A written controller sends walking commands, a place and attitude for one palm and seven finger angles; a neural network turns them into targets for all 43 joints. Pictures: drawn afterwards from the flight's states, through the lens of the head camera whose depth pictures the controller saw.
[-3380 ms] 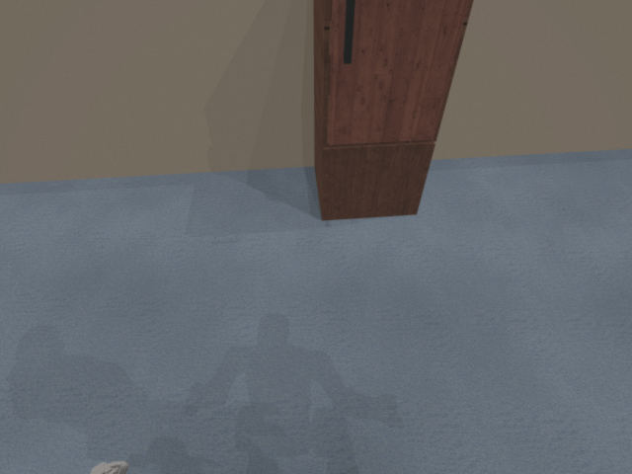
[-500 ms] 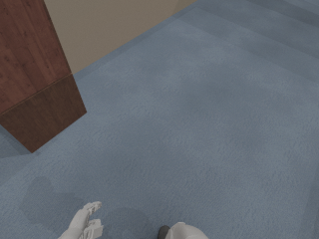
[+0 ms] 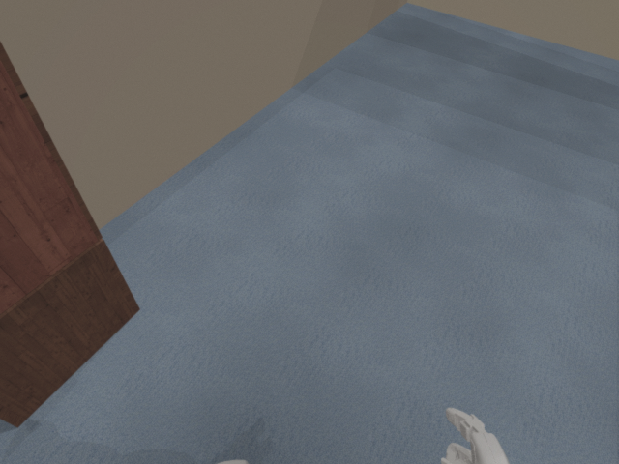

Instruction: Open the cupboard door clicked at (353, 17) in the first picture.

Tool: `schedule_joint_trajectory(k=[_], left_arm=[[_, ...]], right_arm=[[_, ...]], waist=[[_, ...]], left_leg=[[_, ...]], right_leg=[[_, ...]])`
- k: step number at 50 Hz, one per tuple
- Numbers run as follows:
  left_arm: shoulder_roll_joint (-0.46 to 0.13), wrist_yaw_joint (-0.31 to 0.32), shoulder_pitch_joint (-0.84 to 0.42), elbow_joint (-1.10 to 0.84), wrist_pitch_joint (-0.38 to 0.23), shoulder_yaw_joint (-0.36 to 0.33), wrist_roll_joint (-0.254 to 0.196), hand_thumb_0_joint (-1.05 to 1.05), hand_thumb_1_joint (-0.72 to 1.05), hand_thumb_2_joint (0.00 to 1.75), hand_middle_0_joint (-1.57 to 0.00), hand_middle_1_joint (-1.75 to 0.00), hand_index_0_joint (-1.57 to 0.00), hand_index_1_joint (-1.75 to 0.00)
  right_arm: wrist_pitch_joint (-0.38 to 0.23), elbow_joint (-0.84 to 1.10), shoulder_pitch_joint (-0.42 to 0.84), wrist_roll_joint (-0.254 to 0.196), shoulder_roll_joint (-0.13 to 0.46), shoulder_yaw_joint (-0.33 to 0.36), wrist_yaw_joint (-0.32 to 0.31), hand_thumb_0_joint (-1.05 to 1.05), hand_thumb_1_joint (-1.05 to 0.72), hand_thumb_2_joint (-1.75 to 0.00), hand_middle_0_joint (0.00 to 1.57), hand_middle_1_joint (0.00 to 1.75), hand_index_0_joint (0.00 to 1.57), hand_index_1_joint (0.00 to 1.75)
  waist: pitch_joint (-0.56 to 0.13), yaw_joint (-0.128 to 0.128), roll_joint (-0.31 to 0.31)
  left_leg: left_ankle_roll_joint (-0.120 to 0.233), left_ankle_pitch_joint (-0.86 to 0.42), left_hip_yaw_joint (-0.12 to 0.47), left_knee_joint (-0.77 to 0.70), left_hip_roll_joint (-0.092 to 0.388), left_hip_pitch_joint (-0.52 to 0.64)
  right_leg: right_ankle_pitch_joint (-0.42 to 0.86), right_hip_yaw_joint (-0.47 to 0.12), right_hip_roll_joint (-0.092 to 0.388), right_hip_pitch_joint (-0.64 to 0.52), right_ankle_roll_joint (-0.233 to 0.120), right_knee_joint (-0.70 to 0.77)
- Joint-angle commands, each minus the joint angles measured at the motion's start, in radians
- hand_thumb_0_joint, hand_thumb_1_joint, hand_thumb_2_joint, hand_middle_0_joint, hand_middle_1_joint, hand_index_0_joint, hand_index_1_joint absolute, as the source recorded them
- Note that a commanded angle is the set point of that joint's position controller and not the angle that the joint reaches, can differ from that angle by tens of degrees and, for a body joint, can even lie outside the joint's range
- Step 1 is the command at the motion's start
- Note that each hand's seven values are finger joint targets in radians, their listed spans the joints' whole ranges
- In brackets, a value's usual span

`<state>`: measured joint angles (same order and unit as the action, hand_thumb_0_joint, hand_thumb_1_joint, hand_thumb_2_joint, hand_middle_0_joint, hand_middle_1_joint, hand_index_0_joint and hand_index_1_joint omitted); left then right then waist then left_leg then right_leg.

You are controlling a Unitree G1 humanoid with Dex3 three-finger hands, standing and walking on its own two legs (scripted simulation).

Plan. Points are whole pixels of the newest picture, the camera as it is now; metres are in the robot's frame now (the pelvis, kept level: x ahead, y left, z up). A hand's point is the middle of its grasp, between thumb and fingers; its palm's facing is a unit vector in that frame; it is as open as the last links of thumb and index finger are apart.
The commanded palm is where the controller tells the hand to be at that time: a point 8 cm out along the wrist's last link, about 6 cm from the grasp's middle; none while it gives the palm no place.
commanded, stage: walk to a spot facing it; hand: left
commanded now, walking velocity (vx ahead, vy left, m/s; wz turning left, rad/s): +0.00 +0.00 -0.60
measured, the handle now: out of the picture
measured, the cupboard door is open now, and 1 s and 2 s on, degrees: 0 0 0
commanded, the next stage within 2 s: turn to face it in 0.40 s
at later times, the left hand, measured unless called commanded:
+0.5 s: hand (251, 372) +0.28 +0.12 -0.15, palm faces -0.31 -0.91 -0.26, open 7.4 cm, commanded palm none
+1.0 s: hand (211, 411) +0.21 +0.17 -0.16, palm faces -0.15 -0.97 -0.21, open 7.4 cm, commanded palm none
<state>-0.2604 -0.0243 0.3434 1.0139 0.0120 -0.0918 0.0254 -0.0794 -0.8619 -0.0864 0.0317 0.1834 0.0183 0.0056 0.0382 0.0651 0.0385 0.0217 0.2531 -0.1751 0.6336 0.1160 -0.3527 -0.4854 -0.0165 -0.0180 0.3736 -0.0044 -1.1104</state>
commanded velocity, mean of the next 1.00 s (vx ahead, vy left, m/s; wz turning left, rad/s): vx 0.00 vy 0.00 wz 0.04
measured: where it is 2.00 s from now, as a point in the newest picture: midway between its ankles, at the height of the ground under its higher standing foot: outside the picture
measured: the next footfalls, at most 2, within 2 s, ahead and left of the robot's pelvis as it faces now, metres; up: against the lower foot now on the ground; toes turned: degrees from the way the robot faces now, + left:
right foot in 0.38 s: +0.14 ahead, -0.14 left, +0.00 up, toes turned -22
left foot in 0.74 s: +0.21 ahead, +0.08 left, +0.00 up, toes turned -11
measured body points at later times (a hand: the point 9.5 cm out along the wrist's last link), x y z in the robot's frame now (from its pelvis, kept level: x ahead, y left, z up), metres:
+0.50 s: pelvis +0.09 -0.03 -0.01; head +0.13 -0.06 +0.44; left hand +0.29 +0.17 -0.13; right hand +0.01 -0.28 -0.16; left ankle +0.08 +0.12 -0.65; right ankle +0.10 -0.13 -0.73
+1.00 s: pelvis +0.11 -0.01 +0.02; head +0.15 +0.00 +0.46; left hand +0.22 +0.22 -0.14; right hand +0.09 -0.24 -0.13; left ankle +0.17 +0.09 -0.73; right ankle +0.05 -0.14 -0.67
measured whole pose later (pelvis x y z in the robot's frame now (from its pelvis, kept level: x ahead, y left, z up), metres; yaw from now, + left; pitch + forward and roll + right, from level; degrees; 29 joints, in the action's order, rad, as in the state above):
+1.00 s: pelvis +0.11 -0.01 +0.02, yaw -10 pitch +1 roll -2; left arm -0.20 0.01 0.19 0.98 0.06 -0.07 0.02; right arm 0.02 -0.98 -0.27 0.02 0.16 0.04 0.00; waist 0.05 -0.03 0.00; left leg 0.03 0.16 0.02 0.46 0.00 -0.32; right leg -0.46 0.02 0.03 0.40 0.06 -0.92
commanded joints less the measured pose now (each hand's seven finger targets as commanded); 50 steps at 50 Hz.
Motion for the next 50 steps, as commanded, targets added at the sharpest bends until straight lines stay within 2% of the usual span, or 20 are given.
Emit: schedule_joint_trajectory(k=[1,4,9,14,16,17,18,19,20,22,24,26,32,35,37,38,39,42,45,50], left_arm=[[-0.019,-0.018,-0.035,-0.113,-0.012,-0.011,0.001,0.0,0.9,0.9,-0.2,-0.3,-0.2,-0.3],[0.003,-0.016,-0.031,-0.118,0.018,-0.012,-0.001,0.0,0.9,0.9,-0.2,-0.3,-0.2,-0.3],[0.03,-0.015,-0.132,-0.16,0.036,-0.011,0.001,0.0,0.9,0.9,-0.2,-0.3,-0.2,-0.3],[0.033,-0.01,-0.215,-0.191,0.021,-0.005,0.002,0.0,0.9,0.9,-0.2,-0.3,-0.2,-0.3],[0.012,-0.005,-0.197,-0.189,0.011,-0.005,0.005,0.0,0.9,0.9,-0.2,-0.3,-0.2,-0.3],[-0.008,-0.002,-0.131,-0.174,0.002,-0.011,0.005,0.0,0.9,0.9,-0.2,-0.3,-0.2,-0.3],[-0.081,0.006,-0.042,-0.149,-0.016,-0.024,0.009,0.0,0.9,0.9,-0.2,-0.3,-0.2,-0.3],[-0.212,0.022,0.048,-0.129,-0.028,-0.048,0.007,0.0,0.9,0.9,-0.2,-0.3,-0.2,-0.3],[-0.245,0.034,0.094,-0.111,-0.021,-0.05,-0.02,0.0,0.9,0.9,-0.2,-0.3,-0.2,-0.3],[-0.194,0.048,-0.034,-0.146,-0.009,-0.046,-0.018,0.0,0.9,0.9,-0.2,-0.3,-0.2,-0.3],[-0.131,0.049,-0.168,-0.183,-0.004,-0.02,-0.015,0.0,0.9,0.9,-0.2,-0.3,-0.2,-0.3],[-0.113,0.051,-0.215,-0.185,-0.006,-0.011,-0.006,0.0,0.9,0.9,-0.2,-0.3,-0.2,-0.3],[-0.078,0.053,-0.196,-0.138,-0.014,0.02,0.004,0.0,0.9,0.9,-0.2,-0.3,-0.2,-0.3],[-0.058,0.055,-0.192,-0.107,-0.007,0.029,-0.015,0.0,0.9,0.9,-0.2,-0.3,-0.2,-0.3],[0.006,0.052,-0.126,-0.112,0.014,0.033,-0.019,0.0,0.9,0.9,-0.2,-0.3,-0.2,-0.3],[0.011,0.051,-0.145,-0.122,0.013,0.031,-0.018,0.0,0.9,0.9,-0.2,-0.3,-0.2,-0.3],[-0.005,0.054,-0.181,-0.121,0.019,0.024,-0.01,0.0,0.9,0.9,-0.2,-0.3,-0.2,-0.3],[-0.008,0.041,-0.189,-0.121,0.01,0.009,-0.007,0.0,0.9,0.9,-0.2,-0.3,-0.2,-0.3],[0.006,0.042,-0.192,-0.126,0.007,0.009,-0.013,0.0,0.9,0.9,-0.2,-0.3,-0.2,-0.3],[0.015,0.046,-0.204,-0.146,0.008,0.009,-0.022,0.0,0.9,0.9,-0.2,-0.3,-0.2,-0.3]], right_arm=[[0.006,-0.013,-0.132,-0.01,0.142,0.042,-0.029,0.0,-0.9,-0.9,0.2,0.3,0.2,0.3],[0.01,-0.027,-0.147,-0.014,0.137,0.045,-0.033,0.0,-0.9,-0.9,0.2,0.3,0.2,0.3],[0.025,-0.049,-0.179,-0.01,0.149,0.067,-0.033,0.0,-0.9,-0.9,0.2,0.3,0.2,0.3],[0.047,-0.069,-0.212,-0.002,0.176,0.087,-0.026,0.0,-0.9,-0.9,0.2,0.3,0.2,0.3],[0.056,-0.069,-0.218,-0.002,0.188,0.095,-0.023,0.0,-0.9,-0.9,0.2,0.3,0.2,0.3],[0.059,-0.061,-0.214,-0.005,0.192,0.095,-0.021,0.0,-0.9,-0.9,0.2,0.3,0.2,0.3],[0.06,-0.049,-0.235,-0.014,0.173,0.089,-0.012,0.0,-0.9,-0.9,0.2,0.3,0.2,0.3],[0.062,0.003,-0.216,-0.02,0.097,0.064,-0.007,0.0,-0.9,-0.9,0.2,0.3,0.2,0.3],[0.073,0.026,-0.169,-0.022,0.112,0.059,-0.027,0.0,-0.9,-0.9,0.2,0.3,0.2,0.3],[0.08,0.023,-0.136,-0.021,0.125,0.059,-0.038,0.0,-0.9,-0.9,0.2,0.3,0.2,0.3],[0.098,-0.006,-0.15,-0.012,0.127,0.057,-0.034,0.0,-0.9,-0.9,0.2,0.3,0.2,0.3],[0.114,-0.043,-0.221,-0.009,0.107,0.051,-0.032,0.0,-0.9,-0.9,0.2,0.3,0.2,0.3],[0.1,-0.086,-0.245,-0.018,0.051,0.023,-0.021,0.0,-0.9,-0.9,0.2,0.3,0.2,0.3],[0.086,-0.121,-0.279,-0.017,0.053,0.017,-0.017,0.0,-0.9,-0.9,0.2,0.3,0.2,0.3],[0.08,-0.096,-0.244,-0.008,0.152,0.035,-0.013,0.0,-0.9,-0.9,0.2,0.3,0.2,0.3],[0.082,-0.08,-0.224,-0.001,0.182,0.043,-0.02,0.0,-0.9,-0.9,0.2,0.3,0.2,0.3],[0.08,-0.085,-0.222,0.0,0.179,0.049,-0.028,0.0,-0.9,-0.9,0.2,0.3,0.2,0.3],[0.078,-0.076,-0.193,-0.004,0.169,0.054,-0.032,0.0,-0.9,-0.9,0.2,0.3,0.2,0.3],[0.079,-0.072,-0.222,-0.007,0.179,0.069,-0.031,0.0,-0.9,-0.9,0.2,0.3,0.2,0.3],[0.091,-0.063,-0.237,-0.006,0.212,0.092,-0.026,0.0,-0.9,-0.9,0.2,0.3,0.2,0.3]], waist=[[-0.001,-0.052,-0.19],[-0.024,-0.046,-0.2],[-0.003,-0.068,-0.191],[-0.02,-0.104,-0.239],[-0.042,-0.091,-0.232],[-0.085,-0.047,-0.187],[-0.156,-0.002,-0.045],[-0.212,0.033,0.257],[-0.251,0.048,0.189],[-0.219,0.006,0.168],[-0.141,-0.057,0.073],[-0.12,-0.095,0.071],[-0.098,-0.086,0.092],[-0.056,-0.096,0.065],[0.027,-0.057,-0.265],[0.051,-0.067,-0.349],[0.066,-0.086,-0.357],[-0.006,-0.071,-0.2],[-0.094,-0.094,-0.172],[-0.139,-0.118,-0.198]], left_leg=[[0.046,-0.183,0.17,-0.376,0.276,0.153],[0.058,-0.295,0.039,-0.363,0.258,0.145],[0.075,-0.339,-0.042,-0.343,0.27,0.204],[0.065,-0.423,-0.09,-0.238,0.288,0.268],[0.038,-0.461,-0.1,-0.136,0.291,0.27],[0.006,-0.496,-0.125,-0.01,0.271,0.246],[-0.044,-0.389,-0.145,0.209,0.231,0.077],[-0.109,0.311,-0.132,0.486,0.06,-0.246],[-0.112,0.433,0.054,0.627,0.028,-0.286],[-0.111,0.313,0.153,0.659,0.057,-0.315],[-0.123,0.193,0.143,0.577,0.059,-0.216],[-0.114,0.155,0.131,0.521,0.034,-0.14],[-0.072,0.144,0.115,0.189,-0.021,-0.002],[-0.066,-0.076,0.101,-0.123,-0.034,0.165],[0.024,-0.142,0.381,-0.3,0.153,0.071],[0.095,-0.136,0.541,-0.399,0.229,0.011],[0.13,-0.112,0.575,-0.45,0.228,-0.013],[0.14,-0.245,0.469,-0.37,0.165,0.098],[0.143,-0.346,0.433,-0.318,0.128,0.224],[0.16,-0.37,0.514,-0.289,0.125,0.262]], right_leg=[[0.137,0.031,0.115,0.237,0.034,-0.169],[0.187,0.057,0.124,0.211,0.057,-0.117],[0.215,0.092,0.138,0.222,0.075,0.086],[0.174,0.143,0.091,0.117,0.047,0.337],[0.186,0.165,0.061,0.02,0.025,0.445],[0.263,0.176,0.039,-0.097,0.009,0.541],[0.46,0.079,0.111,-0.345,-0.033,0.63],[0.958,-0.33,0.395,-0.55,-0.156,0.657],[1.24,-0.353,0.463,-0.526,-0.238,0.643],[0.953,-0.313,0.386,-0.456,-0.225,0.667],[0.79,-0.191,0.296,-0.264,-0.177,0.708],[0.68,-0.13,0.266,-0.163,-0.161,0.742],[0.437,-0.066,0.249,-0.128,-0.159,0.781],[0.306,0.004,0.217,-0.072,-0.078,0.702],[0.096,0.092,0.102,0.002,0.018,0.539],[0.034,0.123,0.051,0.017,0.045,0.4],[-0.041,0.08,0.055,0.031,0.044,0.232],[0.023,0.025,0.074,0.116,0.047,0.077],[0.032,0.027,0.066,0.127,0.063,0.13],[0.001,0.022,0.042,0.088,0.071,0.272]])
